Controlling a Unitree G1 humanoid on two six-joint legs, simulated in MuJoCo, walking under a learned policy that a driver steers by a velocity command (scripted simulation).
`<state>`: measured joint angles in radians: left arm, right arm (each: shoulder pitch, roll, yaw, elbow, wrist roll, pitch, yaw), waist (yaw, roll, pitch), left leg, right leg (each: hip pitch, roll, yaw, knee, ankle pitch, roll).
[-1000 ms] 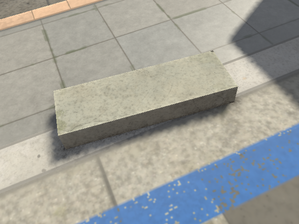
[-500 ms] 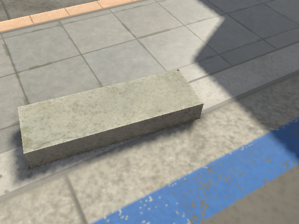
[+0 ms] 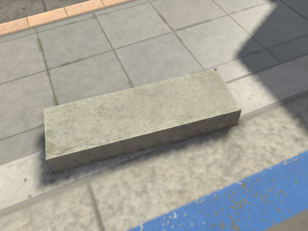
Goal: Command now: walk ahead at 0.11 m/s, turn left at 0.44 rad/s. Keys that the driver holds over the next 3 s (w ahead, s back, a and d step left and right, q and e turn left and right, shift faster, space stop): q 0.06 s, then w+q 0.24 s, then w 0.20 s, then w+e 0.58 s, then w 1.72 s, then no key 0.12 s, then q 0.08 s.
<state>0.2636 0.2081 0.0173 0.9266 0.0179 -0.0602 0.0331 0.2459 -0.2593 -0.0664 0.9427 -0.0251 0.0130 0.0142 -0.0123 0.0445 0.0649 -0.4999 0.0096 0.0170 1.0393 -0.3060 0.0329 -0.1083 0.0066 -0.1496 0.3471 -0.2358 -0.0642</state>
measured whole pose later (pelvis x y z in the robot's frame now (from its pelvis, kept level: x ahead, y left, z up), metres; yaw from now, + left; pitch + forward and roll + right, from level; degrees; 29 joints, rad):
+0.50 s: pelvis +0.15 +0.06 +0.00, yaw +15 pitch +0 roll +0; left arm 0.21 0.27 0.05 0.87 0.04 -0.03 -0.03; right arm 0.29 -0.24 -0.06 0.91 -0.01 -0.04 0.01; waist 0.00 -0.03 0.05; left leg -0.09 -0.09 0.04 0.32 -0.23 0.11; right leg -0.52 -0.11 -0.02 1.06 -0.26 -0.01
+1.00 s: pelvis +0.42 +0.06 -0.01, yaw +3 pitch +0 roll -1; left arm 0.26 0.27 0.07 0.92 0.01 -0.04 -0.02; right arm 0.20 -0.24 -0.02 0.87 -0.04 -0.08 0.01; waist 0.00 0.02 0.07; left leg -0.44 0.04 -0.02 1.21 -0.30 0.03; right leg -0.26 0.14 -0.03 0.42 -0.15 -0.14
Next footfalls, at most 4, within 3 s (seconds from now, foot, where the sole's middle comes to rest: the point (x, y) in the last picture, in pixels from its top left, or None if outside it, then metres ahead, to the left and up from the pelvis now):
0.28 left None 0.14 0.12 -0.78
0.82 right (163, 224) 0.50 0.03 -0.78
1.34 left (123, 174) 0.74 0.22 -0.78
1.86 right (147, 106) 1.06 0.09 -0.66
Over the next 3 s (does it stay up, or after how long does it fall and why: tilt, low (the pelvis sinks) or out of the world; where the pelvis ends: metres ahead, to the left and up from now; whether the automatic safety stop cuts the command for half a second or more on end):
stays up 1.54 0.20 -0.02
